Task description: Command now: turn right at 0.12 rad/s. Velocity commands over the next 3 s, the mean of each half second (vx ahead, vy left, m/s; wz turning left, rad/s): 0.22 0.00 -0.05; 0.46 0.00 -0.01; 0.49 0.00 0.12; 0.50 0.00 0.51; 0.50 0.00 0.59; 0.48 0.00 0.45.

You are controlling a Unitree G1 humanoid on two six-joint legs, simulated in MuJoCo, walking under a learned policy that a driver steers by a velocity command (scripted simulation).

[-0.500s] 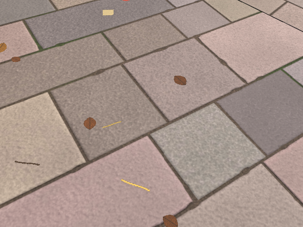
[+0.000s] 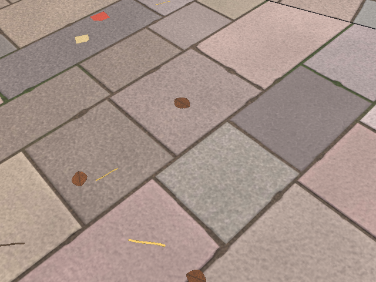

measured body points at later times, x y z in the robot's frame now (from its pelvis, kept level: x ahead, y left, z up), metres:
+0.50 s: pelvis +0.09 -0.01 +0.00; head +0.10 -0.03 +0.45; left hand +0.12 +0.27 -0.12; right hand +0.20 -0.29 -0.12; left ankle +0.06 +0.13 -0.67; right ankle +0.03 -0.10 -0.74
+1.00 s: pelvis +0.35 +0.05 +0.00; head +0.37 +0.06 +0.45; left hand +0.45 +0.33 -0.12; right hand +0.44 -0.22 -0.11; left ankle +0.39 +0.13 -0.74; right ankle +0.35 -0.11 -0.66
